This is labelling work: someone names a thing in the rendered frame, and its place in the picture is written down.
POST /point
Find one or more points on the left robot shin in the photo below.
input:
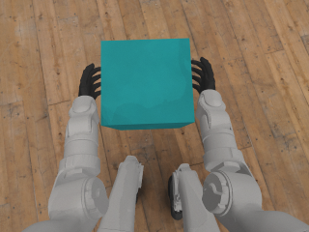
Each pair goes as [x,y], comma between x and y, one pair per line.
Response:
[133,158]

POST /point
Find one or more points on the robot shin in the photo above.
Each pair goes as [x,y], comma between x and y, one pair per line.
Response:
[133,158]
[177,200]

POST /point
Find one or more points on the left robot hand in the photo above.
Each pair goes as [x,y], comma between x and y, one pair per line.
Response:
[87,86]

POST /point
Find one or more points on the right robot hand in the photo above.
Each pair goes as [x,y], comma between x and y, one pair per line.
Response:
[206,81]

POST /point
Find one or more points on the carton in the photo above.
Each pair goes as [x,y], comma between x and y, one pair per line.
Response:
[146,84]

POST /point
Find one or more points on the robot left upper arm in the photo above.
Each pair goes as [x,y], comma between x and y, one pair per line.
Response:
[74,206]

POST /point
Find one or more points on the right robot shin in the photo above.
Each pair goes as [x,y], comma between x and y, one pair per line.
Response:
[177,200]

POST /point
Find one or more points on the left robot forearm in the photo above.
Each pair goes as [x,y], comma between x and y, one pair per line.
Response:
[80,158]

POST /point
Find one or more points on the robot right upper arm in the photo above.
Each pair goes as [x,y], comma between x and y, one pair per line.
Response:
[235,199]

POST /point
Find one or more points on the right robot forearm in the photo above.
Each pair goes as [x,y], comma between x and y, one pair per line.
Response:
[220,146]

